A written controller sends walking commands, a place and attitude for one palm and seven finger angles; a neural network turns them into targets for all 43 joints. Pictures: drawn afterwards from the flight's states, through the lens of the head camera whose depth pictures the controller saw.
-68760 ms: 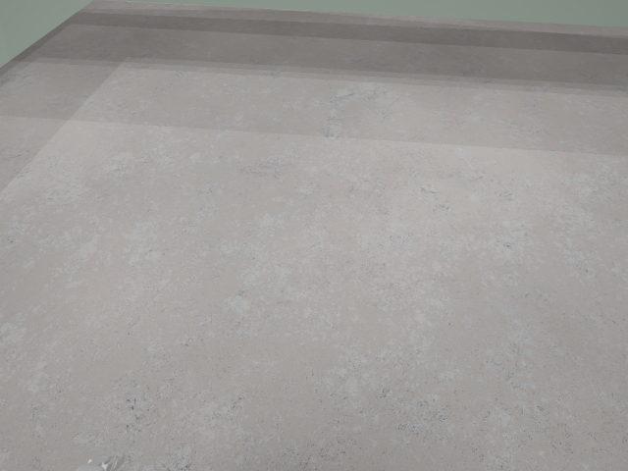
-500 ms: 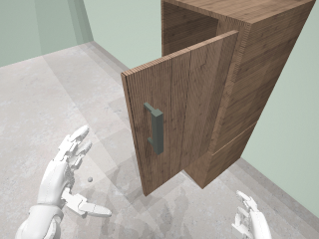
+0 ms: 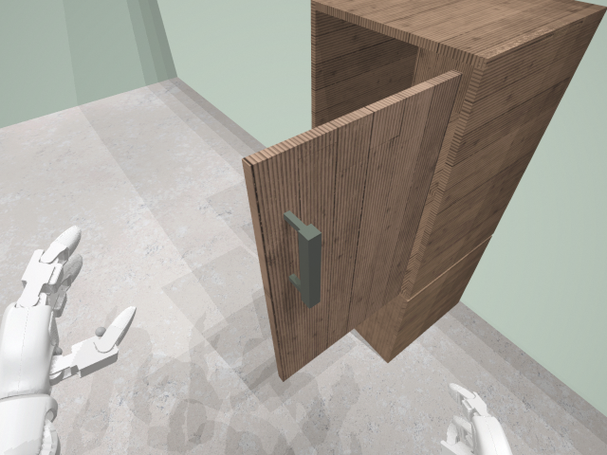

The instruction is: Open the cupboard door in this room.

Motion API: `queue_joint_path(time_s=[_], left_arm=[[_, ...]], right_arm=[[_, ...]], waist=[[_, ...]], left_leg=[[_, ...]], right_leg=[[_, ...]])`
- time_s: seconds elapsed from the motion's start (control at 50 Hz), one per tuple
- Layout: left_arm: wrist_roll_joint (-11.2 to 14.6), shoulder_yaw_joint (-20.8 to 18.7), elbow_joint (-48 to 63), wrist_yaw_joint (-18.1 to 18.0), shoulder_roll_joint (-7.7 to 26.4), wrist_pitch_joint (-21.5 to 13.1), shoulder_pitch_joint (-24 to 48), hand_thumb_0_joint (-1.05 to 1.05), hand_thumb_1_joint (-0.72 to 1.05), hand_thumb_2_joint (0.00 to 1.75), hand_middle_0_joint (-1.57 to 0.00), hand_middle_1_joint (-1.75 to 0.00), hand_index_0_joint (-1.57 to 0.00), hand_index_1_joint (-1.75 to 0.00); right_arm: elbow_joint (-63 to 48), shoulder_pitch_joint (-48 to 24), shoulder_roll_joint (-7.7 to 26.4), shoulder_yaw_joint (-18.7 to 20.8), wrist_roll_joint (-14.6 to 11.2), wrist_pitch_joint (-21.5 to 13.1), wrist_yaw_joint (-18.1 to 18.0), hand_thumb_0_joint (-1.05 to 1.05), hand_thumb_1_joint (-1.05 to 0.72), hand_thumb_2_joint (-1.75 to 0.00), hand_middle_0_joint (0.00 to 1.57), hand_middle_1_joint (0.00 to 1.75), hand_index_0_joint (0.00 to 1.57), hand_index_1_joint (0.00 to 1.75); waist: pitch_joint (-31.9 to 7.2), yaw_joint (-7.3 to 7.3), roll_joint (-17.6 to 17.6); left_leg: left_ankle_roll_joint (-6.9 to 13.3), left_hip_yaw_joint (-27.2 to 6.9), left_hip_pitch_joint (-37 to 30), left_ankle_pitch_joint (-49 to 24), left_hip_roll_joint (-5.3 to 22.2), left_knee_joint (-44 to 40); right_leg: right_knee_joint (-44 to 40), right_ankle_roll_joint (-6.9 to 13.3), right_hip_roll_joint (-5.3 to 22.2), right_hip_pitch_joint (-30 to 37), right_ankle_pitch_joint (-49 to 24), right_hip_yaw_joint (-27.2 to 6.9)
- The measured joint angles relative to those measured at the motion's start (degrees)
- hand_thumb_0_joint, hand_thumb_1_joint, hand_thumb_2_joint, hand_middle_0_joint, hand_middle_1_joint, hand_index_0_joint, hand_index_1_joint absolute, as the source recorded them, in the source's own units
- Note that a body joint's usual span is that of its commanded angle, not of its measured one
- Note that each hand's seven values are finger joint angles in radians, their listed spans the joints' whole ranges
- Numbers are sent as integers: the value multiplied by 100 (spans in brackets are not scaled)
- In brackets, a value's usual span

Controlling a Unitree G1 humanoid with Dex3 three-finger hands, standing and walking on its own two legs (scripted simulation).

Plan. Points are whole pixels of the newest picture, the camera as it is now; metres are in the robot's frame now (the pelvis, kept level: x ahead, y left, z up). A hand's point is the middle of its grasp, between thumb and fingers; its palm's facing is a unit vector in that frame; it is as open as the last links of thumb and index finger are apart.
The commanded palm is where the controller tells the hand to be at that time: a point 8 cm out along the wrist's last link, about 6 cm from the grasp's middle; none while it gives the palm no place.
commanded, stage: draw the hand back to the body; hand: left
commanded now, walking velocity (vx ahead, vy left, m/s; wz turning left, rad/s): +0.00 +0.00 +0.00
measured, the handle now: (301, 261) +0.36 +0.05 +0.07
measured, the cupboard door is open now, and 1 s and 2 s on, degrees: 90 90 90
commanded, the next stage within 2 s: step back with the hand held close in 0.50 s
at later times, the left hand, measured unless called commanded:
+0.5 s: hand (81, 325) +0.19 +0.26 +0.14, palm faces +0.45 -0.80 -0.39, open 7.5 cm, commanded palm +0.14 +0.29 +0.16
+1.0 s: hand (69, 348) +0.17 +0.26 +0.14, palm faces +0.32 -0.79 -0.51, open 7.5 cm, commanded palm +0.11 +0.30 +0.17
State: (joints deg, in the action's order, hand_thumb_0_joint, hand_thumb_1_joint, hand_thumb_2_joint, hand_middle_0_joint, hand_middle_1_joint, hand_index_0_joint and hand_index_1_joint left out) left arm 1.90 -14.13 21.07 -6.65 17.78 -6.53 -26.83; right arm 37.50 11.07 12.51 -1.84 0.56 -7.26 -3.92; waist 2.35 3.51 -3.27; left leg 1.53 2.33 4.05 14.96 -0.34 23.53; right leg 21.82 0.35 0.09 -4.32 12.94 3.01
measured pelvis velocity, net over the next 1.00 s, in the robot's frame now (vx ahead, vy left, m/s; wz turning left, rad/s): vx -0.04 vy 0.01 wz -0.03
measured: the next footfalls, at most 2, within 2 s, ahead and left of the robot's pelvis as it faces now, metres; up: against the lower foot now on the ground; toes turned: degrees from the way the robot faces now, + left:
right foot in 1.76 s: -0.24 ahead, -0.11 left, +0.00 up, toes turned -2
left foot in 1.88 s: -0.05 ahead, +0.08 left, +0.00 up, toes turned -2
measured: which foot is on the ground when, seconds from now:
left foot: down 0.00-1.00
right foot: down 0.00-1.00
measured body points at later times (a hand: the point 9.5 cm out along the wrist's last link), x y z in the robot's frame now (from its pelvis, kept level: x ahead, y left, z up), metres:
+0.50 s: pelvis +0.00 -0.01 +0.00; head -0.01 -0.02 +0.45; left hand +0.16 +0.30 +0.17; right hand +0.19 -0.23 -0.09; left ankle -0.02 +0.10 -0.74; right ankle -0.01 -0.11 -0.74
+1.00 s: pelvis -0.04 +0.01 -0.01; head -0.01 +0.00 +0.44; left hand +0.15 +0.30 +0.17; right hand +0.14 -0.25 -0.08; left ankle -0.02 +0.10 -0.74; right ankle -0.01 -0.12 -0.74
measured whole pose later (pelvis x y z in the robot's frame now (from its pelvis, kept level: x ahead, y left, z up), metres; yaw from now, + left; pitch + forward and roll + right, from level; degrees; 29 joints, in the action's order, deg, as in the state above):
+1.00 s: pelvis -0.04 +0.01 -0.01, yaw -1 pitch +0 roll -1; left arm 2.3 -22.2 27.1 -6.7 23.8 -8.8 -32.6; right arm 32.6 9.3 14.1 1.3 -0.8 -1.9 -4.7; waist 2.7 0.3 -1.0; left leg 2.2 3.9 15.1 13.6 0.1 28.4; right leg 25.8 -0.1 -0.1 -15.5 10.5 1.6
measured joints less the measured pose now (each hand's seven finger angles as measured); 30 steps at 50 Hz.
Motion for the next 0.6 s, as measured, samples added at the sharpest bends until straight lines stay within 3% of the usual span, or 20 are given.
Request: queue_joint_path(time_s=[0.18, 0.28, 0.6], left_arm=[[82, -513, -88, -22, 163, -4, 68, 1, 69, 82, -20, -30, -20, -30], [82, -487, -137, -36, 60, 37, 125, 1, 81, 87, -20, -30, -20, -30], [90, -440, -102, -6, 78, 26, 89, 2, 88, 90, -21, -30, -21, -30]], right_arm=[[29, -62, 36, 95, -27, 63, 8, 2, -91, -89, 20, 30, 21, 30], [36, -72, 69, 125, -27, 65, 20, 2, -91, -89, 20, 30, 21, 30], [69, -62, -4, 106, -24, 54, 26, 2, -91, -89, 20, 30, 21, 30]], waist=[[-17, 40, 3], [4, 57, -8], [11, 23, -24]], left_leg=[[-14, 6, -61, 2, 31, -62], [-16, -4, -63, -15, 31, -85], [-58, -11, -83, -47, 75, -101]], right_leg=[[-116, 11, -36, 81, -31, -8], [-142, 13, -36, 88, -45, 2], [-164, 57, -81, 108, -77, 8]])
